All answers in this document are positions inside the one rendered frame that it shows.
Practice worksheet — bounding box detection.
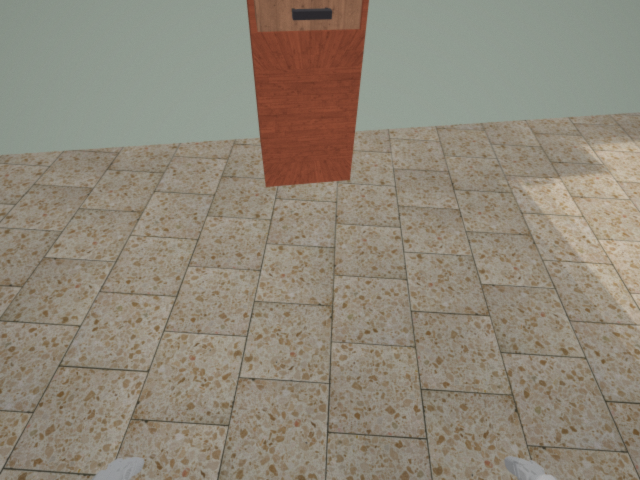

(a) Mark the handle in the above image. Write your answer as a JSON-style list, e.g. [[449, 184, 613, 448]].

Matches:
[[292, 8, 332, 20]]

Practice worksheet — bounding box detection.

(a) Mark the drawer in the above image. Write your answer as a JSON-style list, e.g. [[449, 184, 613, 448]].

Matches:
[[254, 0, 362, 32]]

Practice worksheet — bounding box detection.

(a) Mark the right robot hand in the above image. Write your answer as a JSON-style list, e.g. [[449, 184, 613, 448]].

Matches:
[[504, 456, 557, 480]]

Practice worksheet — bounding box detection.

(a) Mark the left robot hand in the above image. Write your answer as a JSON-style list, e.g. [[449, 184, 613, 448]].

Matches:
[[92, 457, 144, 480]]

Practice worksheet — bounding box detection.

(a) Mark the cabinet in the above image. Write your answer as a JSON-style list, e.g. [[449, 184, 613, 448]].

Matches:
[[247, 0, 369, 187]]

